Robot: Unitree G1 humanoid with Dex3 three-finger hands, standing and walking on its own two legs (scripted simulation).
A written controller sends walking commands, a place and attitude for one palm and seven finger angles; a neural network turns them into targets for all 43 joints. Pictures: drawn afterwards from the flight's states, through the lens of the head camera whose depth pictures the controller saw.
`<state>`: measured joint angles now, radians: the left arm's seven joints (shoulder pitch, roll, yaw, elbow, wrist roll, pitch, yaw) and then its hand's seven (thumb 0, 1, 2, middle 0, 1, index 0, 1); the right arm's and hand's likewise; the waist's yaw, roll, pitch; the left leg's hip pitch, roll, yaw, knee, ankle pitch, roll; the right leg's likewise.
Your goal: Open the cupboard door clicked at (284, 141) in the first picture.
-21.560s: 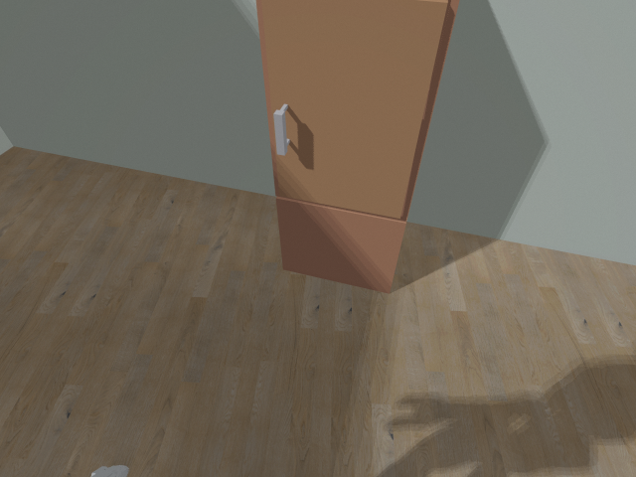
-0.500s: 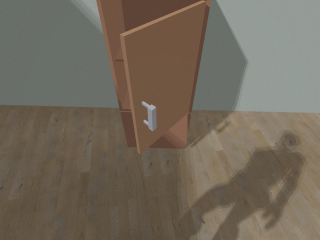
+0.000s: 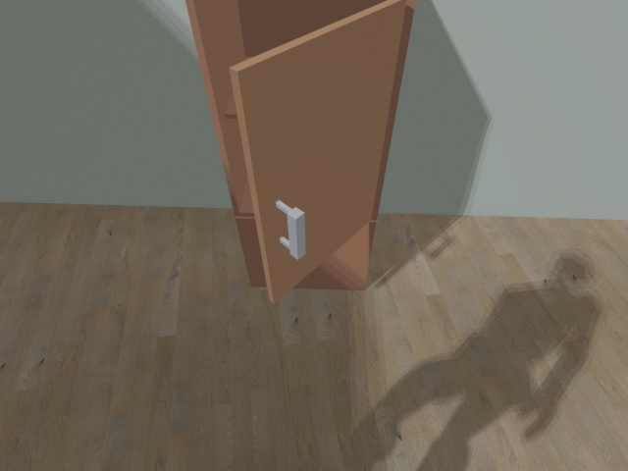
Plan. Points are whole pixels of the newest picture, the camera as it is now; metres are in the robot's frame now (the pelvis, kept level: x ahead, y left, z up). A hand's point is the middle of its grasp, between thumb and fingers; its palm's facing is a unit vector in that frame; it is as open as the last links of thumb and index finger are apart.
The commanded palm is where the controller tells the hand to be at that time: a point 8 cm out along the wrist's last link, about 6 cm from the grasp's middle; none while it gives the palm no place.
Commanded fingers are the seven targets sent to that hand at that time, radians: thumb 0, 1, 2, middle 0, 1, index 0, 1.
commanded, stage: look to check the result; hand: left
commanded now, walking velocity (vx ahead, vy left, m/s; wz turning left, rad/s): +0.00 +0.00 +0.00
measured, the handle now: (289, 229) +0.56 +0.09 -0.09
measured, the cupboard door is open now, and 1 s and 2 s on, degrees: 49 49 49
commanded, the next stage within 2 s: walk to a spot facing it in 0.06 s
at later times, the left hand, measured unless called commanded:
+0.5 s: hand out of the picture +0.03 +0.18 -0.18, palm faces -0.06 -0.97 -0.22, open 7.4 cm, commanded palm none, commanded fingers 0.00 0.90 0.90 -0.20 -0.30 -0.20 -0.30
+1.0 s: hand out of the picture +0.12 +0.15 -0.17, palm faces -0.32 -0.91 -0.27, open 7.4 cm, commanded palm none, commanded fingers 0.00 0.90 0.90 -0.20 -0.30 -0.20 -0.30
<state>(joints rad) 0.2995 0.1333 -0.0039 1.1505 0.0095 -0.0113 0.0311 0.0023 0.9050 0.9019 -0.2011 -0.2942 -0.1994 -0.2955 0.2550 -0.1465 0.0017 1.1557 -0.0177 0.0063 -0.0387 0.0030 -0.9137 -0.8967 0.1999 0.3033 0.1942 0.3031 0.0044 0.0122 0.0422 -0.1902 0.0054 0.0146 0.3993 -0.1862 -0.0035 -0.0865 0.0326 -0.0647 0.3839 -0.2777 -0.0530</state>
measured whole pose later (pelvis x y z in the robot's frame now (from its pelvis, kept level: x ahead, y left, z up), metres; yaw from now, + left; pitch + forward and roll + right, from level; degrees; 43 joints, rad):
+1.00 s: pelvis -0.01 -0.03 +0.00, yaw -24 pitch +2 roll +2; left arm 0.23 0.22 0.08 0.93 0.03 0.05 0.00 0.00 0.90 0.90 -0.20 -0.29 -0.20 -0.30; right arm 0.07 -0.21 -0.05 0.89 0.00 0.03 -0.03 0.00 -0.91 -0.90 0.20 0.30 0.19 0.30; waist 0.04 -0.02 0.08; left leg -0.34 0.01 -0.01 0.70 -0.39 -0.04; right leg -0.29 0.09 0.17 0.52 -0.25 -0.06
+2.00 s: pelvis +0.02 -0.12 -0.02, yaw -58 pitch +1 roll -1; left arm 0.17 0.22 0.06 0.89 0.03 -0.01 -0.03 0.00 0.90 0.90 -0.20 -0.29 -0.20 -0.30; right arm 0.28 -0.26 -0.05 0.96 -0.02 0.04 0.00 0.01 -0.90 -0.90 0.20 0.30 0.20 0.30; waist -0.01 0.04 0.07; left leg -0.42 0.13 0.06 1.06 -0.53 -0.06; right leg -0.29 0.00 -0.06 0.62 -0.35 -0.02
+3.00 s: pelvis +0.15 -0.54 -0.02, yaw -82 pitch +0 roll +0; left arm 0.38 0.19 0.05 1.12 0.02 -0.03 -0.01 0.00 0.91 0.90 -0.20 -0.29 -0.20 -0.30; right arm 0.12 -0.17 -0.04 0.96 -0.04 -0.08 0.01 0.00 -0.91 -0.90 0.20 0.30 0.19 0.30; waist 0.03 -0.03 0.05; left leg -0.40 0.08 0.15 0.64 -0.23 0.03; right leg -0.22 0.01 -0.03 0.97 -0.50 -0.04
